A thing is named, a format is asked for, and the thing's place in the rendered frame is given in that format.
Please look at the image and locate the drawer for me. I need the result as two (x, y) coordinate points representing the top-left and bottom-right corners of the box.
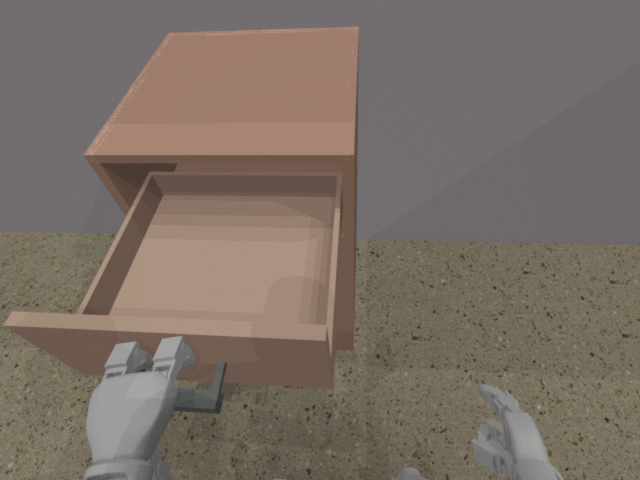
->
(3, 172), (343, 389)

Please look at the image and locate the left robot hand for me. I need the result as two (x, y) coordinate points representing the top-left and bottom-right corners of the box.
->
(86, 336), (197, 480)

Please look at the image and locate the left robot forearm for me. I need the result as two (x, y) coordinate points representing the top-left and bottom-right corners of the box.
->
(84, 459), (154, 480)

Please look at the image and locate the robot right shin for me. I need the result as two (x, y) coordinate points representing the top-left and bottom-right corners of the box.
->
(398, 468), (420, 476)

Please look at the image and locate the right robot forearm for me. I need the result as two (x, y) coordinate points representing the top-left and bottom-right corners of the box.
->
(512, 459), (564, 480)

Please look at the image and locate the handle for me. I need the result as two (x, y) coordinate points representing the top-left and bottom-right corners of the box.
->
(136, 361), (227, 414)

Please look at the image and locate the right robot hand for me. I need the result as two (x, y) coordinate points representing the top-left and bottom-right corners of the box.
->
(472, 384), (550, 479)

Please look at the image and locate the cabinet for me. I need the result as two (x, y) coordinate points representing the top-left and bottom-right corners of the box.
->
(83, 27), (359, 350)

